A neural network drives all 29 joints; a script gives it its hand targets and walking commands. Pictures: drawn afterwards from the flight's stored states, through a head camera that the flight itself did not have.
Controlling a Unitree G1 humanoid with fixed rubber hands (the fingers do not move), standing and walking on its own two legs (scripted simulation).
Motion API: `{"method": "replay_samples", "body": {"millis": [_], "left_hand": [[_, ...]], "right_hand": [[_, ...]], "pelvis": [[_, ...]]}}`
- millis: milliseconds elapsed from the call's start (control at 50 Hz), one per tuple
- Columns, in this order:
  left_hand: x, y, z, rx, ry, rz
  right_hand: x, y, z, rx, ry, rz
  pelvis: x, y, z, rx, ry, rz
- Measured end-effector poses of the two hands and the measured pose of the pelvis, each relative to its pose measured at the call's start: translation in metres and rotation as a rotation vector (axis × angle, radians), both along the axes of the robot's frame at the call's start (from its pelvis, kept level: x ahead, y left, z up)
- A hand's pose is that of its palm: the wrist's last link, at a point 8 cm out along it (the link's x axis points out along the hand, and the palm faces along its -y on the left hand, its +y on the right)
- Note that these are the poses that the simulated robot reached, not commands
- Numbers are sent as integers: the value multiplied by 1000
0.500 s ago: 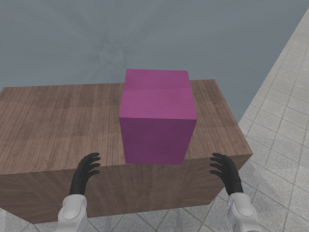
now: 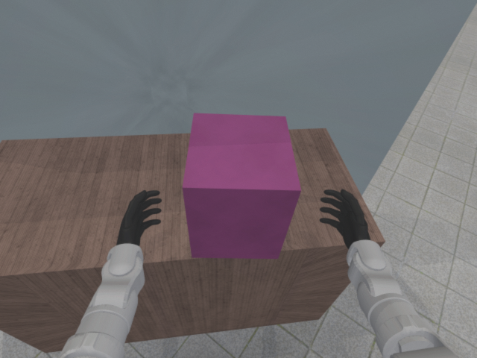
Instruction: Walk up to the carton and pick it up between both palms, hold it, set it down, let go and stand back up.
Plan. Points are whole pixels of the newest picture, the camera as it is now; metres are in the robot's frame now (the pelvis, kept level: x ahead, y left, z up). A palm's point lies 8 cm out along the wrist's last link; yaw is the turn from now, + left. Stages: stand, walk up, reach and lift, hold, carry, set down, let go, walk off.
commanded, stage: reach and lift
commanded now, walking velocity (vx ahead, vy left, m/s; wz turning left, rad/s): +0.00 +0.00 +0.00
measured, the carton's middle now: (237, 188) +0.46 -0.01 -0.02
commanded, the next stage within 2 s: none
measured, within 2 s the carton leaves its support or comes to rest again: neither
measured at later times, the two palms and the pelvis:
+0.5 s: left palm (135, 180) +0.38 +0.18 +0.09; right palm (352, 179) +0.39 -0.21 +0.10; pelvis -0.01 +0.00 +0.00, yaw -1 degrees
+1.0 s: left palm (132, 135) +0.44 +0.19 +0.14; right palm (353, 136) +0.44 -0.20 +0.15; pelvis -0.01 +0.00 +0.00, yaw +0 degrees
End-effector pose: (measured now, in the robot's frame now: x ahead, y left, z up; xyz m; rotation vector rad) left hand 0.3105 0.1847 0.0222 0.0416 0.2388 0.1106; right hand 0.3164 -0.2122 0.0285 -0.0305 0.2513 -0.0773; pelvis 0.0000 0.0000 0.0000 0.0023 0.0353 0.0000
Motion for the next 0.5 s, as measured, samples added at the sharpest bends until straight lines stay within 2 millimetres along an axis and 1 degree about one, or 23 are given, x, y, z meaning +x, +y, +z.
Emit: {"method": "replay_samples", "body": {"millis": [260,500], "left_hand": [[37,-6,35,2,-2,-10],[71,-5,68,16,5,-11]], "right_hand": [[37,3,36,-15,-9,6],[72,6,68,-19,-11,2]], "pelvis": [[-8,1,1,-2,32,-15],[-12,3,-1,-6,74,-17]]}}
